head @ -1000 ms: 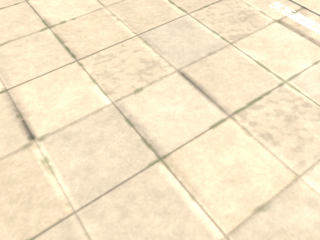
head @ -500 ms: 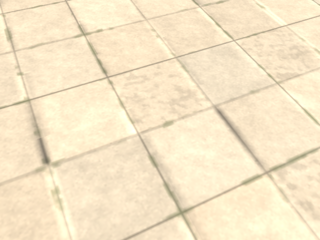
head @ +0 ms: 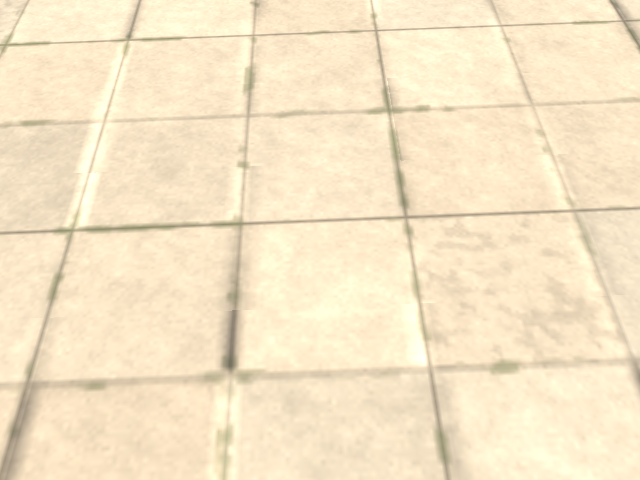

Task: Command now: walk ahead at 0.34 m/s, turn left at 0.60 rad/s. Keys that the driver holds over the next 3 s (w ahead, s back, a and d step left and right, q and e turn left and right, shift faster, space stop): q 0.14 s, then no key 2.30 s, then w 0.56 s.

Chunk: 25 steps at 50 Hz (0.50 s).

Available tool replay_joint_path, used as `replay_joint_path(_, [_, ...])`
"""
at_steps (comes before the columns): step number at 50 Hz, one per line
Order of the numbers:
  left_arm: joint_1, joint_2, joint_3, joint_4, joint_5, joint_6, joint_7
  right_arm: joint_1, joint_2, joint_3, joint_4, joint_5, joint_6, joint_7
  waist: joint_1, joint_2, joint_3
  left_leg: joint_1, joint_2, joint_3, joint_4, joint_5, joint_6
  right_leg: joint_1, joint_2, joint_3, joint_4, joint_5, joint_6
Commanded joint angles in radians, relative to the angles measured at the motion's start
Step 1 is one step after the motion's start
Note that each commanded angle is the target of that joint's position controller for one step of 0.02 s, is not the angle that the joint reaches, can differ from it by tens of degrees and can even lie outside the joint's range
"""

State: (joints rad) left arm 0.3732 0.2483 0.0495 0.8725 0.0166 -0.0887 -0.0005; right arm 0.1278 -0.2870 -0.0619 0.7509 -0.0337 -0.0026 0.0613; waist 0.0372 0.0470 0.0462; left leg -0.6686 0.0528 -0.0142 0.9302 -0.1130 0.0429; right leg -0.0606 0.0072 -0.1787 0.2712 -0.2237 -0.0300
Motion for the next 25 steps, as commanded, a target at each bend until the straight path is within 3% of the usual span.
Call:
replay_joint_path(1, [-0.057, 0.124, 0.022, -0.065, -0.006, -0.013, 0.006, -0.054, 0.014, 0.019, -0.078, 0.003, -0.014, 0.014, -0.028, -0.146, 0.004, 0.133, -0.019, 0.08, -0.196, 0.108, 0.002, -0.078, -0.217, 0.006, -0.036, 0.62, -0.092])
replay_joint_path(5, [-0.025, 0.171, 0.036, -0.052, -0.012, 0.014, 0.022, -0.043, -0.025, 0.007, -0.093, -0.015, -0.013, 0.009, -0.028, -0.172, -0.04, 0.225, -0.071, 0.118, -0.316, -0.013, 0.043, 0.036, -0.252, -0.014, 0.127, 0.786, -0.063])
replay_joint_path(7, [-0.036, 0.187, 0.042, -0.058, -0.018, 0.035, 0.03, 0.114, -0.057, -0.012, -0.051, -0.029, -0.028, -0.006, -0.093, -0.131, -0.128, 0.4, -0.126, 0.111, -0.437, 0.001, 0.083, 0.028, -0.236, -0.034, 0.407, 0.759, -0.04])
replay_joint_path(8, [0.0, 0.179, 0.039, -0.065, -0.017, 0.038, 0.026, 0.21, -0.111, -0.029, -0.025, -0.042, -0.041, -0.023, -0.133, -0.033, -0.206, 0.596, -0.052, 0.008, -0.499, 0.237, 0.121, -0.107, -0.196, -0.044, 0.652, 0.499, 0.0])
replay_joint_path(9, [0.098, 0.052, 0.011, -0.108, 0.003, 0.046, 0.016, 0.201, -0.212, -0.049, -0.044, -0.025, -0.046, -0.038, -0.04, 0.177, -0.318, 0.868, 0.28, -0.328, -0.333, 0.932, 0.215, -0.402, -0.083, -0.038, 0.963, -0.451, 0.037])
replay_joint_path(10, [0.101, 0.094, 0.013, -0.118, -0.006, 0.068, 0.022, 0.271, -0.237, -0.063, -0.07, 0.031, -0.03, -0.048, -0.115, 0.141, -0.489, 0.935, 0.379, -0.531, -0.411, 0.952, 0.366, -0.5, -0.001, 0.126, 1.136, -0.478, 0.052])
replay_joint_path(11, [0.023, 0.11, 0.016, -0.115, -0.005, 0.08, 0.023, 0.221, -0.174, -0.049, -0.072, 0.039, -0.016, -0.061, -0.106, 0.02, -0.396, 0.84, 0.324, -0.42, -0.466, 0.795, 0.338, -0.539, -0.055, 0.18, 1.13, -0.366, 0.051])
replay_joint_path(12, [-0.041, 0.096, 0.008, -0.125, -0.007, 0.079, 0.022, 0.139, -0.108, -0.027, -0.074, 0.041, -0.011, -0.068, -0.084, 0.012, -0.256, 0.694, 0.267, -0.34, -0.517, 0.68, 0.302, -0.54, -0.077, 0.182, 1.063, -0.291, 0.049])
replay_joint_path(13, [-0.062, 0.094, 0.007, -0.12, 0.002, 0.083, 0.022, 0.098, -0.067, -0.012, -0.065, 0.037, -0.009, -0.071, -0.049, -0.011, -0.178, 0.596, 0.208, -0.29, -0.559, 0.601, 0.253, -0.511, -0.098, 0.191, 0.989, -0.247, 0.05])
replay_joint_path(14, [-0.036, 0.098, 0.009, -0.111, 0.013, 0.099, 0.021, 0.072, -0.05, -0.005, -0.065, 0.037, -0.009, -0.075, -0.021, 0.008, -0.147, 0.514, 0.172, -0.245, -0.59, 0.553, 0.226, -0.453, -0.103, 0.19, 0.939, -0.219, 0.051])
replay_joint_path(15, [-0.006, 0.099, 0.011, -0.093, 0.017, 0.115, 0.02, 0.066, -0.042, 0.0, -0.061, 0.029, -0.011, -0.073, -0.009, 0.011, -0.151, 0.463, 0.154, -0.215, -0.608, 0.544, 0.208, -0.393, -0.091, 0.181, 0.92, -0.196, 0.049])
replay_joint_path(18, [0.009, 0.078, 0.01, -0.077, 0.006, 0.135, 0.015, 0.071, -0.066, -0.004, -0.044, 0.014, -0.025, -0.065, 0.005, -0.001, -0.167, 0.418, 0.133, -0.183, -0.645, 0.455, 0.193, -0.338, -0.069, 0.182, 0.843, -0.155, 0.043])
replay_joint_path(25, [-0.091, 0.065, 0.009, -0.073, 0.006, 0.154, 0.021, 0.099, -0.051, 0.004, 0.002, 0.007, -0.009, -0.065, -0.037, 0.061, -0.089, 0.39, 0.111, -0.234, -0.746, -0.155, 0.163, -0.303, -0.044, 0.185, 0.56, -0.153, 0.035])
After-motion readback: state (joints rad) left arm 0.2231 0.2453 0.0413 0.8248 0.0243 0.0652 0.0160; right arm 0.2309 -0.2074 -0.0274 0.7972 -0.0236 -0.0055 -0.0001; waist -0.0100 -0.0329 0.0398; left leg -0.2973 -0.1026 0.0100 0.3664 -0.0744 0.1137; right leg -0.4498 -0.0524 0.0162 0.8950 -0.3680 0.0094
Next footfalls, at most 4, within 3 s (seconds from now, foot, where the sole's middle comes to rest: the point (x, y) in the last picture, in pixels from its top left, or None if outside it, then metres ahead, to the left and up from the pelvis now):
0.16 left None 0.22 0.11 -0.78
0.66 right None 0.17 -0.08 -0.78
2.86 left None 0.42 0.16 -0.78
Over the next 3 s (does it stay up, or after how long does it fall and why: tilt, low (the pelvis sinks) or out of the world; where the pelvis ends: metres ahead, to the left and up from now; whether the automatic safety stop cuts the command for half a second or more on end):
stays up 0.36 0.08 -0.01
